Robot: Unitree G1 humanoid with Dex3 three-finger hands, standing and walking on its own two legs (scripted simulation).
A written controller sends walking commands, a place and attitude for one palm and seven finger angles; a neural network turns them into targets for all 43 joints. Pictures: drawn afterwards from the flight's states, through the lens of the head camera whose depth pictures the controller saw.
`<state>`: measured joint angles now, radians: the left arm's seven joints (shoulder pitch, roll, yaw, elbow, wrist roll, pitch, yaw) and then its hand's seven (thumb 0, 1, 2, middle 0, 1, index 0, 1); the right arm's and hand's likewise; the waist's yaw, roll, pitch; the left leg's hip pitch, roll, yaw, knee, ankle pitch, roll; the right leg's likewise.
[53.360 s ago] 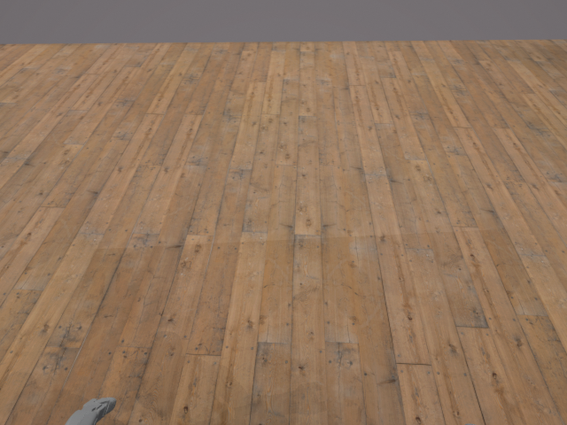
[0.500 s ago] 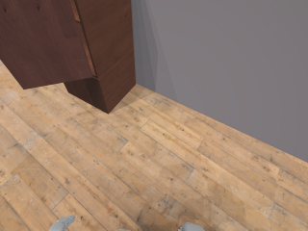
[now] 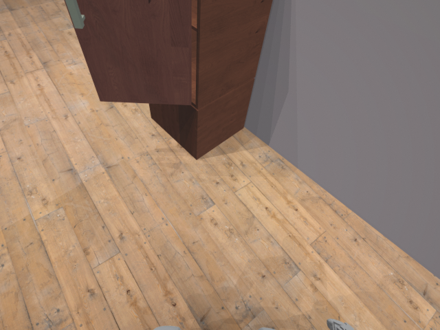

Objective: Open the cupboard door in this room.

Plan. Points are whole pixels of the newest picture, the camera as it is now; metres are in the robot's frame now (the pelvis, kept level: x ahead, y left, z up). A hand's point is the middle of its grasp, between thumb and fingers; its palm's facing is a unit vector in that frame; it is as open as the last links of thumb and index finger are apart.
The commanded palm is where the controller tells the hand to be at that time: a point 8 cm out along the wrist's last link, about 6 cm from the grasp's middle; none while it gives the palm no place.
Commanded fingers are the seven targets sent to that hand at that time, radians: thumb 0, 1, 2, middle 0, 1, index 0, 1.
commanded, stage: take the last steps up to it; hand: left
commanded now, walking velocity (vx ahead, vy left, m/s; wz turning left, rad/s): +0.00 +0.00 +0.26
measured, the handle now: out of the picture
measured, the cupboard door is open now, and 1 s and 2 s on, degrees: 48 48 48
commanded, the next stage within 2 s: come to a stop and stand still in 1.32 s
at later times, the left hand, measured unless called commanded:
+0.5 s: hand out of the picture +0.02 +0.20 -0.16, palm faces +0.21 -0.96 -0.19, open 7.4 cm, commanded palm none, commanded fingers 0.00 0.90 0.90 -0.20 -0.30 -0.20 -0.30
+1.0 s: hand (82, 235) +0.30 +0.32 -0.14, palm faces +0.16 -0.96 -0.22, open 7.4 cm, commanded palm none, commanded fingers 0.00 0.90 0.90 -0.20 -0.30 -0.20 -0.30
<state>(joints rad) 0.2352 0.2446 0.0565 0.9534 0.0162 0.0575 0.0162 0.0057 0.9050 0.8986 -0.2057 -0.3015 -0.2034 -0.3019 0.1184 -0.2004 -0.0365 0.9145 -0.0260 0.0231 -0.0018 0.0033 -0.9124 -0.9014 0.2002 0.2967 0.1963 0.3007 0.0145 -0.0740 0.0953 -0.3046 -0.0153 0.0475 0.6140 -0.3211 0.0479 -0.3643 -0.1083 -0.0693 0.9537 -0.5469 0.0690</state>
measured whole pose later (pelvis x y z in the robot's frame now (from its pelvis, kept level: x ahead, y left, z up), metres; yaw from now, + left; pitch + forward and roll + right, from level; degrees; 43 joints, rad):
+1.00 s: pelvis +0.22 +0.12 +0.01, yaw +9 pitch +0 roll +3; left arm 0.13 0.17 0.05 0.96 0.03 -0.02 -0.02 0.00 0.91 0.90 -0.20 -0.30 -0.20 -0.30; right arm 0.37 -0.16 -0.03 1.10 -0.03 -0.04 0.00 0.00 -0.92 -0.90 0.20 0.30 0.20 0.30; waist -0.02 -0.01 0.04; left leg -0.05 -0.06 0.15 0.38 -0.32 0.05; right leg -0.42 -0.08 -0.10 0.66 -0.25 -0.01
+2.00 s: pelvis +0.38 +0.20 +0.01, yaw +8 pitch +1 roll -2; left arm 0.15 0.23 0.06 0.95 0.02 0.05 0.01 0.00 0.91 0.90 -0.20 -0.30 -0.20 -0.30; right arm 0.24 -0.22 -0.06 1.04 -0.03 0.03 -0.03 0.00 -0.91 -0.90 0.20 0.30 0.20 0.30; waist -0.04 0.01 0.03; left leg -0.36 0.10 0.11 0.50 -0.16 0.01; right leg -0.24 -0.04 -0.04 0.61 -0.37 0.01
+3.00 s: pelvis +0.39 +0.17 +0.01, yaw +8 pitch -1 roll +0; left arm 0.27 0.17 0.00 1.08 0.02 -0.02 0.04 0.00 0.91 0.90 -0.20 -0.30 -0.20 -0.30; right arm 0.28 -0.17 0.01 1.07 -0.02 -0.01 -0.03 0.01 -0.93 -0.90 0.20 0.30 0.20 0.30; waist -0.01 0.02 0.03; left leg -0.22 0.02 0.06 0.53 -0.30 0.01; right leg -0.16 -0.04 -0.03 0.53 -0.36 0.01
